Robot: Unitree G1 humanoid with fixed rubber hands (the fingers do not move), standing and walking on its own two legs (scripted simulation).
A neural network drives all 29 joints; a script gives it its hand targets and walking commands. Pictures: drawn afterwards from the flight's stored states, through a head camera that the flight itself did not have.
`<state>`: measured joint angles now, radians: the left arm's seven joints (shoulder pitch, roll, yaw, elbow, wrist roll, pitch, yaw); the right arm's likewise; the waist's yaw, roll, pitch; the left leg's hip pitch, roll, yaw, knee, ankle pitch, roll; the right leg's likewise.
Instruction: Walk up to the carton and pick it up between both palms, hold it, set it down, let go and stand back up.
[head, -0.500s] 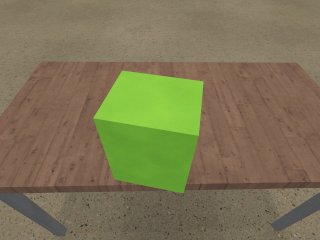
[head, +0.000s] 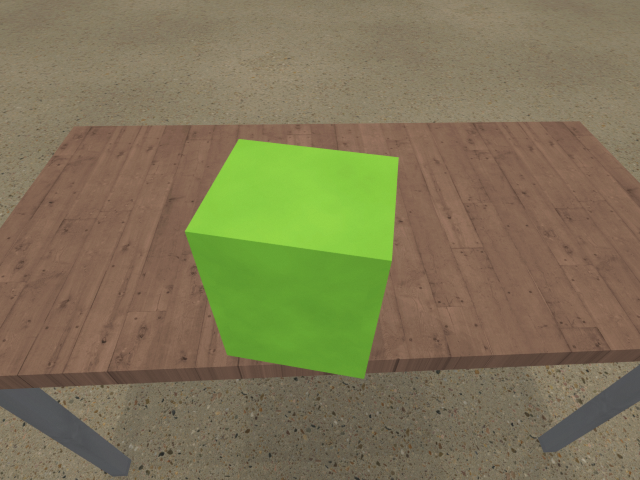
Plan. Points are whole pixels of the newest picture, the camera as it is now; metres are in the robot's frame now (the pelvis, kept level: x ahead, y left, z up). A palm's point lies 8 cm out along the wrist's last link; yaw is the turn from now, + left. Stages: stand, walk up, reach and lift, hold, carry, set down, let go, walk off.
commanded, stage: walk up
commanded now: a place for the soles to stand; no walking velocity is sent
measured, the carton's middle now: (304, 265) +0.39 +0.03 +0.07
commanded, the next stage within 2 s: reach and lift in 0.16 s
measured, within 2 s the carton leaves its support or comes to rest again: neither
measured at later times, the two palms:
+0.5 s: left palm (135, 474) +0.17 +0.24 -0.08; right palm out of the picture +0.16 -0.24 -0.09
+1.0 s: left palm (101, 458) +0.18 +0.27 -0.05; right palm out of the picture +0.15 -0.19 -0.06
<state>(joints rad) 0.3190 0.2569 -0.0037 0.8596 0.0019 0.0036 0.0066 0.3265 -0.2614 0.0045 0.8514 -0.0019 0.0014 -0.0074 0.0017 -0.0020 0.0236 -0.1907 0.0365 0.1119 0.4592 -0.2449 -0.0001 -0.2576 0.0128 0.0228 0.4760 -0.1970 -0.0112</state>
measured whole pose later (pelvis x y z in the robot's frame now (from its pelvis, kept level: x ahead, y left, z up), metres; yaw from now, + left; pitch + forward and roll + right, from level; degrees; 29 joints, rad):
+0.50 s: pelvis +0.00 -0.01 -0.01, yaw +2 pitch -6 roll +0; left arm 0.09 0.23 0.05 0.37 0.07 0.53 -0.05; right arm 0.12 -0.21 -0.03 0.63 0.05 0.07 -0.01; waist -0.02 -0.03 0.14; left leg -0.18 0.06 0.09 0.60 -0.31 -0.02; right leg -0.23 0.00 -0.03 0.60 -0.27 -0.02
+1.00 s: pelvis +0.02 +0.02 +0.01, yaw +1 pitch -5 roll +0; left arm 0.23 0.30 0.04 0.34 -0.07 0.25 -0.08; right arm 0.36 -0.07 -0.02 0.37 0.02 -0.03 -0.09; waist -0.01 -0.01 0.11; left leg -0.04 0.03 0.12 0.36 -0.24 0.01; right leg -0.09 -0.01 0.00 0.34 -0.17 0.01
